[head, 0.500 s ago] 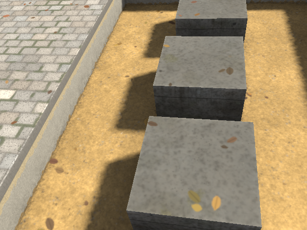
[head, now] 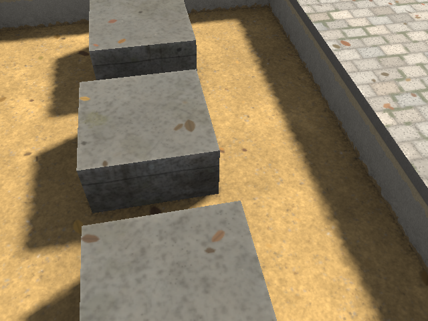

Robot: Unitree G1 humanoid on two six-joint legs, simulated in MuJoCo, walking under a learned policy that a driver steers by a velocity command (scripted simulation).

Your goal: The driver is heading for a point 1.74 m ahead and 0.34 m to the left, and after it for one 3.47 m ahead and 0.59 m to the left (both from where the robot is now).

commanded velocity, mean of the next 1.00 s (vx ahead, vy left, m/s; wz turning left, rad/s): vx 0.50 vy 0.00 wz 0.08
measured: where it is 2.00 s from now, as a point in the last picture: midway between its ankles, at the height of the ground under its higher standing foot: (124, 152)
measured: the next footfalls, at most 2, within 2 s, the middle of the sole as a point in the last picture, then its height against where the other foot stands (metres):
right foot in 0.28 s outside the picture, level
left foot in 0.84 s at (165, 281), level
